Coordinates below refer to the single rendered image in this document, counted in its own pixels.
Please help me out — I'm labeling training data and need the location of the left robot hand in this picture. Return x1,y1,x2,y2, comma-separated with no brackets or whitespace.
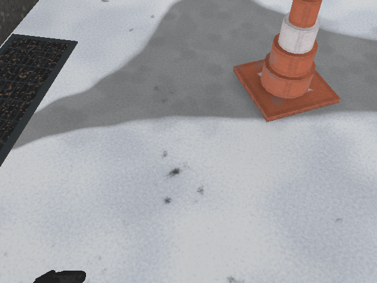
33,270,86,283

